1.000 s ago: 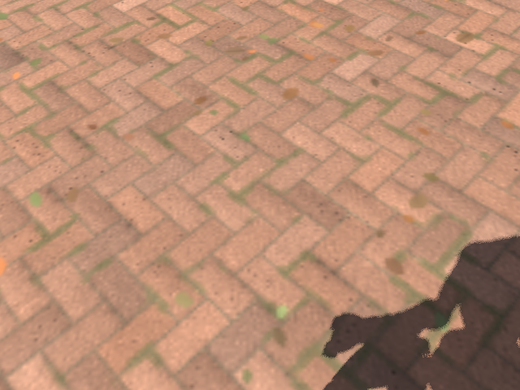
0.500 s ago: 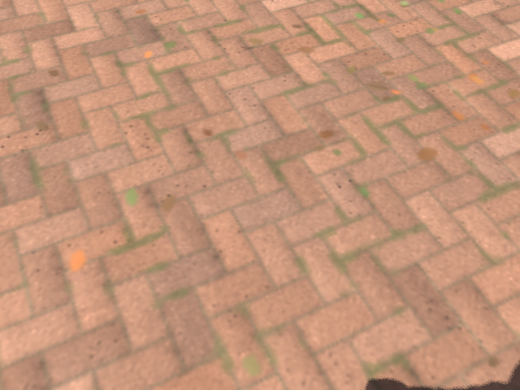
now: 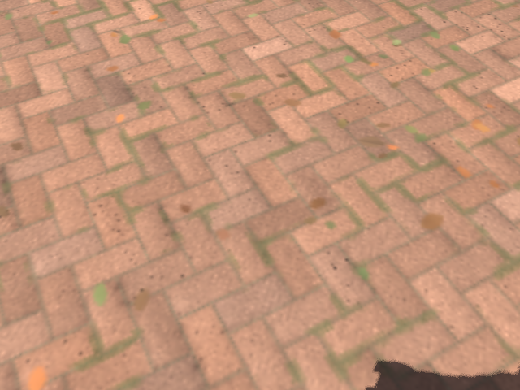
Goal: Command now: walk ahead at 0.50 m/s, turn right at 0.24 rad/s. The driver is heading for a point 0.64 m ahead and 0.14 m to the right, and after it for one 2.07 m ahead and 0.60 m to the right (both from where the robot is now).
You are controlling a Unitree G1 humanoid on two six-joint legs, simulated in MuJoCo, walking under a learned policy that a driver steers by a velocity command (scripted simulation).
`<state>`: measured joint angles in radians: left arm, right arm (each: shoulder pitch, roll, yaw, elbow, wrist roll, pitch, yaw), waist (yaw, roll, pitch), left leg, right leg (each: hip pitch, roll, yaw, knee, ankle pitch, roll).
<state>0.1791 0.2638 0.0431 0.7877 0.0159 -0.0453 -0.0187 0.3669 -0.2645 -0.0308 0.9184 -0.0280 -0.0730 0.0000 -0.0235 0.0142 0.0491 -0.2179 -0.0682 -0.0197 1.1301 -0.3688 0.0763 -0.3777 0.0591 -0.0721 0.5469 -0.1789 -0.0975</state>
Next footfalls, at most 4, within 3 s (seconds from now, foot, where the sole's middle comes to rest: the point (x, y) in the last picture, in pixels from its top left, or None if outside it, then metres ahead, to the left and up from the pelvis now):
0.40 left None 0.39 0.10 -0.76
0.92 right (355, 359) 0.54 -0.21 -0.76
1.48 left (301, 318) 0.66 -0.08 -0.76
1.96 right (375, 337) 0.60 -0.27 -0.76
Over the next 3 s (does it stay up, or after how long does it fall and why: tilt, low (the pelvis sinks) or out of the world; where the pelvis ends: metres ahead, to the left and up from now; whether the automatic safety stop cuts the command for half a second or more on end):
stays up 0.55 -0.15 0.02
